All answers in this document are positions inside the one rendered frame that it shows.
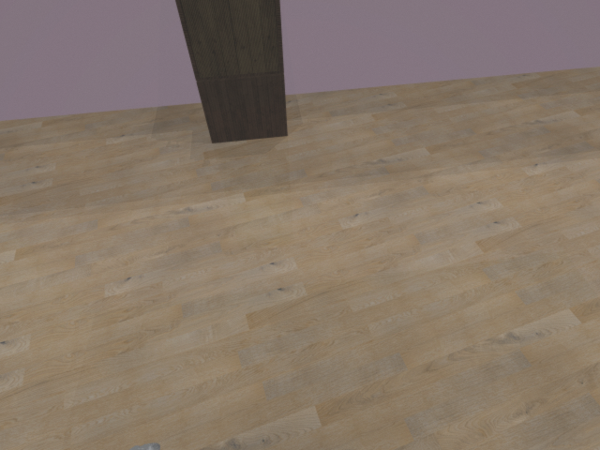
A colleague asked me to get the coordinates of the cupboard door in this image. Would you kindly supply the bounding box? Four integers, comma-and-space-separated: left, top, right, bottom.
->
180, 0, 279, 78

